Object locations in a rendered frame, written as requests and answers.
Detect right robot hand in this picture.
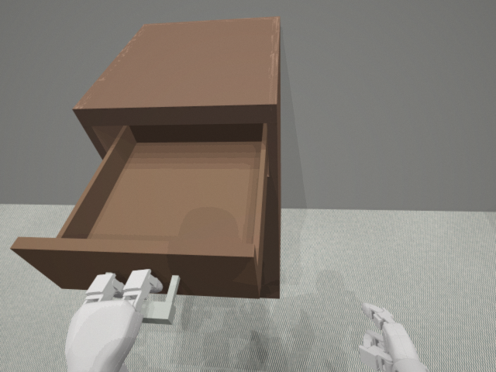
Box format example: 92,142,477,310
359,303,420,372

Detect drawer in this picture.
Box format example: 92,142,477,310
10,123,268,299

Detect left robot hand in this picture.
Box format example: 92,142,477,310
65,269,163,372

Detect cabinet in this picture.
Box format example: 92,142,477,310
72,16,281,299

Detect handle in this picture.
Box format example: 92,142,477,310
105,272,180,325

